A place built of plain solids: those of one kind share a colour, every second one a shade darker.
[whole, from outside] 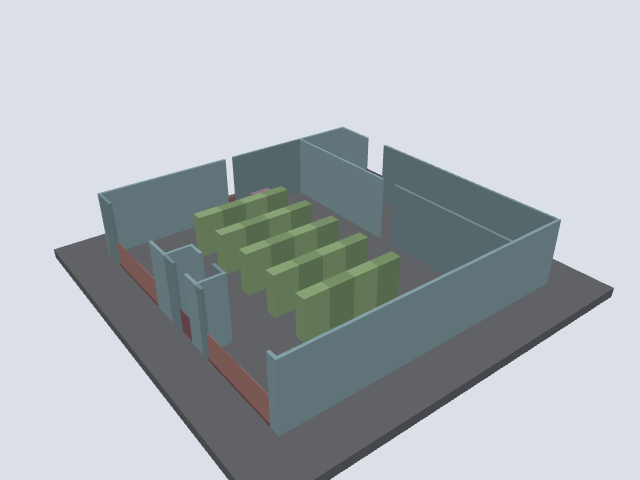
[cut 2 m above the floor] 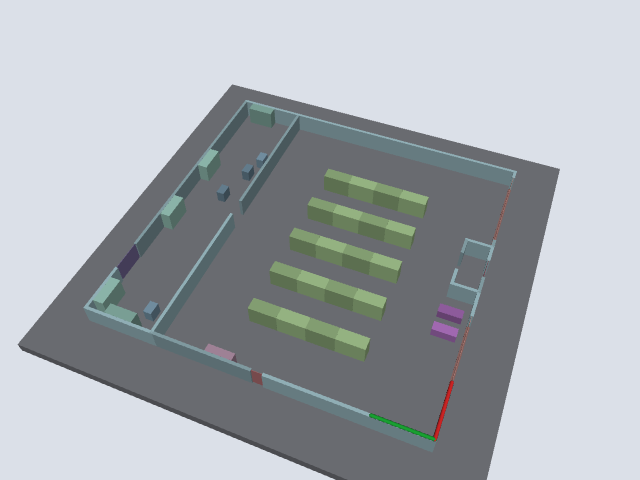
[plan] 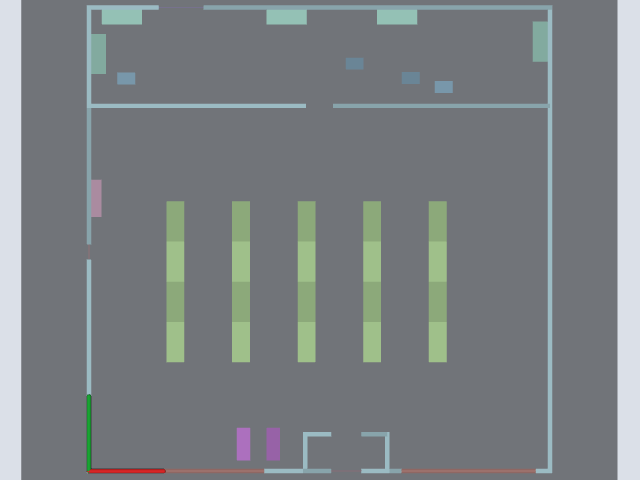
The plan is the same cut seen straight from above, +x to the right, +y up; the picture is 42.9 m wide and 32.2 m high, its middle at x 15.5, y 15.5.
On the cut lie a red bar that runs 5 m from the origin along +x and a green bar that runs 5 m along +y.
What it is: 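A store; runs of fixtures between aisles, tills by the way out, a stock room at the back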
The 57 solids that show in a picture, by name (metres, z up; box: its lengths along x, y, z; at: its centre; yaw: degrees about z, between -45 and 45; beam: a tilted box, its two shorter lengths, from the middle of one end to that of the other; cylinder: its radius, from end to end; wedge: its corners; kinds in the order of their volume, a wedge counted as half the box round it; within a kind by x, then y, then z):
{
 "run_bay_1": {"box": [1.2, 2.7, 4.55], "at": [5.8, 8.65, 2.23]},
 "run_bay_2": {"box": [1.2, 2.7, 4.55], "at": [5.8, 11.35, 2.23]},
 "run_bay_3": {"box": [1.2, 2.7, 4.55], "at": [5.8, 14.05, 2.23]},
 "run_bay_4": {"box": [1.2, 2.7, 4.55], "at": [5.8, 16.75, 2.23]},
 "run_bay_5": {"box": [1.2, 2.7, 4.55], "at": [10.2, 8.65, 2.23]},
 "run_bay_6": {"box": [1.2, 2.7, 4.55], "at": [10.2, 11.35, 2.23]},
 "run_bay_7": {"box": [1.2, 2.7, 4.55], "at": [10.2, 14.05, 2.23]},
 "run_bay_8": {"box": [1.2, 2.7, 4.55], "at": [10.2, 16.75, 2.23]},
 "run_bay_9": {"box": [1.2, 2.7, 4.55], "at": [14.6, 8.65, 2.23]},
 "run_bay_10": {"box": [1.2, 2.7, 4.55], "at": [14.6, 11.35, 2.23]},
 "run_bay_11": {"box": [1.2, 2.7, 4.55], "at": [14.6, 14.05, 2.23]},
 "run_bay_12": {"box": [1.2, 2.7, 4.55], "at": [14.6, 16.75, 2.23]},
 "run_bay_13": {"box": [1.2, 2.7, 4.55], "at": [19.0, 8.65, 2.23]},
 "run_bay_14": {"box": [1.2, 2.7, 4.55], "at": [19.0, 11.35, 2.23]},
 "run_bay_15": {"box": [1.2, 2.7, 4.55], "at": [19.0, 14.05, 2.23]},
 "run_bay_16": {"box": [1.2, 2.7, 4.55], "at": [19.0, 16.75, 2.23]},
 "run_bay_17": {"box": [1.2, 2.7, 4.55], "at": [23.4, 8.65, 2.23]},
 "run_bay_18": {"box": [1.2, 2.7, 4.55], "at": [23.4, 11.35, 2.23]},
 "run_bay_19": {"box": [1.2, 2.7, 4.55], "at": [23.4, 14.05, 2.23]},
 "run_bay_20": {"box": [1.2, 2.7, 4.55], "at": [23.4, 16.75, 2.23]},
 "wall_1": {"box": [0.3, 14.35, 6.99], "at": [0.0, 7.02, 3.45]},
 "wall_2": {"box": [0.3, 9.45, 6.99], "at": [0.0, 19.92, 3.45]},
 "wall_3": {"box": [0.3, 6.9, 6.99], "at": [0.0, 27.8, 3.45]},
 "wall_4": {"box": [2.91, 0.3, 6.99], "at": [1.3, 0.0, 3.45]},
 "wall_5": {"box": [4.83, 0.3, 6.99], "at": [2.27, 31.1, 3.45]},
 "wall_6": {"box": [14.56, 0.3, 6.99], "at": [7.28, 24.5, 3.45]},
 "wall_7": {"box": [2.91, 0.3, 6.99], "at": [13.21, 0.0, 3.45]},
 "wall_8": {"box": [0.3, 2.61, 6.99], "at": [14.52, 1.31, 3.45]},
 "wall_9": {"box": [1.9, 0.3, 6.99], "at": [15.31, 0.0, 3.45]},
 "wall_10": {"box": [1.75, 0.3, 6.99], "at": [15.39, 2.46, 3.45]},
 "wall_11": {"box": [1.75, 0.3, 6.99], "at": [19.14, 2.46, 3.45]},
 "wall_12": {"box": [1.9, 0.3, 6.99], "at": [19.21, 0.0, 3.45]},
 "wall_13": {"box": [23.39, 0.3, 6.99], "at": [19.38, 31.1, 3.45]},
 "wall_14": {"box": [0.3, 2.61, 6.99], "at": [20.01, 1.31, 3.45]},
 "wall_15": {"box": [1.11, 0.3, 6.99], "at": [20.41, 0.0, 3.45]},
 "wall_16": {"box": [14.56, 0.3, 6.99], "at": [23.64, 24.5, 3.45]},
 "wall_17": {"box": [1.11, 0.3, 6.99], "at": [30.52, 0.0, 3.45]},
 "wall_18": {"box": [0.3, 31.4, 6.99], "at": [30.92, 15.55, 3.45]},
 "stockrack_1": {"box": [1.0, 2.7, 2.45], "at": [0.65, 27.98, 1.18]},
 "stockrack_2": {"box": [2.7, 1.0, 2.45], "at": [2.2, 30.45, 1.18]},
 "stockrack_3": {"box": [2.7, 1.0, 2.45], "at": [13.26, 30.45, 1.18]},
 "stockrack_4": {"box": [2.7, 1.0, 2.45], "at": [20.68, 30.45, 1.18]},
 "stockrack_5": {"box": [1.0, 2.7, 2.45], "at": [30.27, 28.81, 1.18]},
 "stockpallet_1": {"box": [1.2, 0.8, 1.25], "at": [2.5, 26.33, 0.57]},
 "stockpallet_2": {"box": [1.2, 0.8, 1.25], "at": [17.83, 27.33, 0.57]},
 "stockpallet_3": {"box": [1.2, 0.8, 1.25], "at": [21.59, 26.37, 0.57]},
 "stockpallet_4": {"box": [1.2, 0.8, 1.25], "at": [23.8, 25.77, 0.57]},
 "till_body_1": {"box": [0.9, 2.2, 0.95], "at": [10.37, 1.8, 0.42]},
 "till_body_2": {"box": [0.9, 2.2, 0.95], "at": [12.37, 1.8, 0.42]},
 "wallshelf_1": {"box": [0.7, 2.5, 2.05], "at": [0.5, 18.29, 0.97]},
 "wall_sill_front_1": {"box": [9.0, 0.3, 0.35], "at": [7.26, 0.0, 0.12]},
 "wall_sill_front_2": {"box": [9.0, 0.3, 0.35], "at": [25.47, 0.0, 0.12]},
 "front_pane_1": {"box": [9.0, 0.04, 2.5], "at": [7.26, 0.0, 1.55]},
 "front_pane_2": {"box": [9.0, 0.04, 2.5], "at": [25.47, 0.0, 1.55]},
 "goods_leaf_1": {"box": [3.0, 0.04, 3.05], "at": [6.18, 31.1, 1.48]},
 "front_doors_shut_1": {"box": [2.04, 0.04, 2.45], "at": [17.26, 0.0, 1.18]},
 "fire_exit_leaf_1": {"box": [0.04, 1.0, 2.15], "at": [0.0, 14.7, 1.02]}
}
